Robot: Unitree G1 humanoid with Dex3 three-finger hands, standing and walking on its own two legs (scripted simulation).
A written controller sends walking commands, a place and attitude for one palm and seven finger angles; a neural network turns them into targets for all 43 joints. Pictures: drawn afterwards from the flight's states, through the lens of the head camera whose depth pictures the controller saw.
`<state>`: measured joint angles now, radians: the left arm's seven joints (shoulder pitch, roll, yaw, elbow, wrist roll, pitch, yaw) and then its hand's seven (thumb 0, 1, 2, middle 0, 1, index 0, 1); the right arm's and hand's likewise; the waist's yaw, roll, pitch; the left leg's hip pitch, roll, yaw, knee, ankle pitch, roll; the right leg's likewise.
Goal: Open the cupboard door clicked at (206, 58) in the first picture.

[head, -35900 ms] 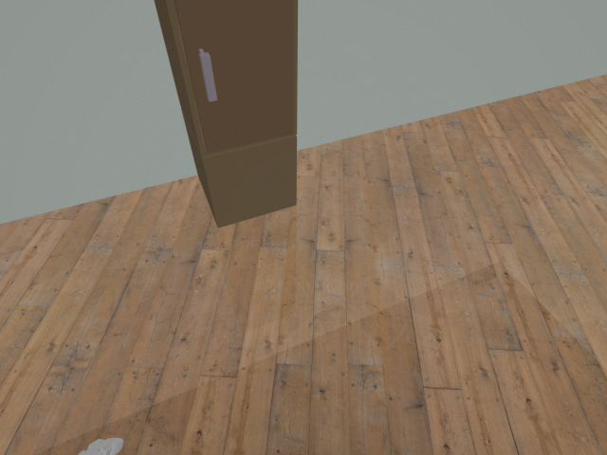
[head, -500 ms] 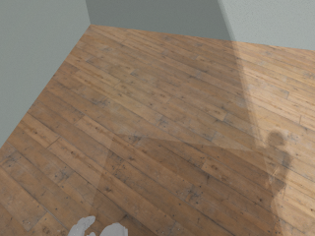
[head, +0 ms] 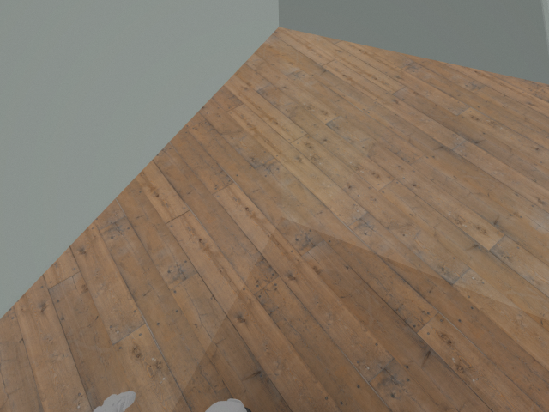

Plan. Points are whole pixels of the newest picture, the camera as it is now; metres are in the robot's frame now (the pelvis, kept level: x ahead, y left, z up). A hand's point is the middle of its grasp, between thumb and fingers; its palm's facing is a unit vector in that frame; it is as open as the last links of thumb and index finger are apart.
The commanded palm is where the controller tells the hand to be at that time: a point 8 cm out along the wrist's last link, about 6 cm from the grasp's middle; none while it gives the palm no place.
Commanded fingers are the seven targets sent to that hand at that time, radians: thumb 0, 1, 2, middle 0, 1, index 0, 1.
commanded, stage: turn to face it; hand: left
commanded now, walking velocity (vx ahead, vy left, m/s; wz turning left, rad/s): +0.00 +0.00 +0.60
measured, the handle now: out of the picture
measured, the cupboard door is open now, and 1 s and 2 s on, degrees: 43 43 43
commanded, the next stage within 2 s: none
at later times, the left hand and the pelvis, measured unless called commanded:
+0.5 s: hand out of the picture -0.02 +0.21 -0.18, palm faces +0.37 -0.90 -0.24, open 7.4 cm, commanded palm none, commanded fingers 0.00 0.90 0.90 -0.20 -0.30 -0.20 -0.30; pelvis +0.01 -0.01 +0.00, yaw +20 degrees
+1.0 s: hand out of the picture +0.01 +0.14 -0.13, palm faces +0.57 -0.78 -0.27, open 7.4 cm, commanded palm none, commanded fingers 0.00 0.90 0.90 -0.20 -0.30 -0.20 -0.30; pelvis +0.05 -0.06 +0.02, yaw +37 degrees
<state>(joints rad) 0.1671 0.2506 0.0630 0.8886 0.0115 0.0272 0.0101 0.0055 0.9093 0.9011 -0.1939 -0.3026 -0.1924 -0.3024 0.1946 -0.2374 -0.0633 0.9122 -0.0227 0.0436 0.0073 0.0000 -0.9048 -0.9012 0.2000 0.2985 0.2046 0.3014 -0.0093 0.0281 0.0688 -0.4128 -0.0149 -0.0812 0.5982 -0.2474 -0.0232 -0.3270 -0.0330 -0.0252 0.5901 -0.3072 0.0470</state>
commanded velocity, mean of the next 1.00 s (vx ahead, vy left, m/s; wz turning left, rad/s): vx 0.00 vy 0.00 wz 0.60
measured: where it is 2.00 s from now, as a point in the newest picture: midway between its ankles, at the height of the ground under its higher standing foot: outside the picture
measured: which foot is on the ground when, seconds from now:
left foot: down 0.00-0.00, up 0.02-0.38, down 0.40-0.80, up 0.82-1.00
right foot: down 0.00-0.40, up 0.42-0.78, down 0.80-1.00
